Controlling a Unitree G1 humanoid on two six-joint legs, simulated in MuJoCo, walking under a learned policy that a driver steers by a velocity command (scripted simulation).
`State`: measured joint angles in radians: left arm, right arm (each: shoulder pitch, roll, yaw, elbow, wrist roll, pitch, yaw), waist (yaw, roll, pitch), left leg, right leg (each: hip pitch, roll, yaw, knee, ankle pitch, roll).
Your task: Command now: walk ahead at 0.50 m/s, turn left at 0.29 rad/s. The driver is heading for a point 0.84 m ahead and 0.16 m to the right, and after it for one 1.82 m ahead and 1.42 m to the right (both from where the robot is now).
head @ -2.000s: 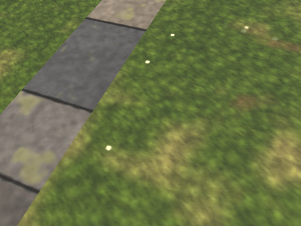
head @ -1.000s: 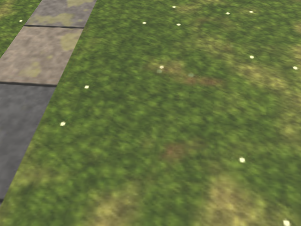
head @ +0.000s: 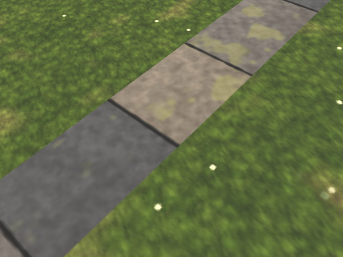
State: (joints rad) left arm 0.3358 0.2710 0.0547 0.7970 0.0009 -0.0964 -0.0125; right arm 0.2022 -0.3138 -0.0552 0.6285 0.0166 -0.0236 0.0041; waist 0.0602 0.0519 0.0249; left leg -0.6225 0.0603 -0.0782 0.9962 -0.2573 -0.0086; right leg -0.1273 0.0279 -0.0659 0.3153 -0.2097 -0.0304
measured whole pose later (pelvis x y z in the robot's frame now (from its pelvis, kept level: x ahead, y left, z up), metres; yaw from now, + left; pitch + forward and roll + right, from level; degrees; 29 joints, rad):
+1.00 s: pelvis +0.54 -0.01 +0.00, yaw -19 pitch +2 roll +0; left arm 0.30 0.28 0.07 0.72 -0.01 -0.05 -0.02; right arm 0.14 -0.31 -0.05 0.69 -0.01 -0.10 0.00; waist 0.03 0.02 0.05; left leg -0.60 0.10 -0.08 1.03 -0.28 -0.04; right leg -0.23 0.12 0.07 0.38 -0.16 -0.10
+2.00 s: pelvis +0.80 -0.10 +0.00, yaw -55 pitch +2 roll +2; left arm 0.16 0.32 0.08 0.58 -0.01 0.04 0.02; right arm 0.06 -0.32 -0.07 0.74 0.00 0.01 -0.01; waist 0.01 0.02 0.07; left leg -0.48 0.00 -0.06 0.86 -0.39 -0.09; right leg -0.34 0.06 0.12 0.47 -0.16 -0.04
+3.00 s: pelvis +0.79 -0.09 -0.01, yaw -67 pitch -1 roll +0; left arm 0.20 0.23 0.03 0.81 0.01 0.01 0.01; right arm 0.22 -0.27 -0.03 0.92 -0.01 0.00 -0.03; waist -0.02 0.00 0.03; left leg -0.19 0.07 0.01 0.46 -0.24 -0.07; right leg -0.17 0.03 0.05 0.49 -0.29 -0.02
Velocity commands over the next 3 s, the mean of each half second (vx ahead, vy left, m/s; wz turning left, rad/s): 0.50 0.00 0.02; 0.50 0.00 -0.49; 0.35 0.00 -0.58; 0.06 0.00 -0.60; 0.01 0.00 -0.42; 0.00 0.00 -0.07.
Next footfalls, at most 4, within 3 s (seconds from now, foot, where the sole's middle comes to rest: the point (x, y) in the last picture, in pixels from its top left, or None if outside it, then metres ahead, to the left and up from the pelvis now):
0.22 left None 0.29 0.15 -0.78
0.78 right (217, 236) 0.57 -0.09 -0.78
1.24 left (192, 165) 0.90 0.01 -0.78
1.72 right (245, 191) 0.77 -0.22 -0.78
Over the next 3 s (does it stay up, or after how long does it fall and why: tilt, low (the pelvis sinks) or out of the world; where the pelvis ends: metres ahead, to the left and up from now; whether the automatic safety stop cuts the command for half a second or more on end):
stays up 0.79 -0.09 -0.01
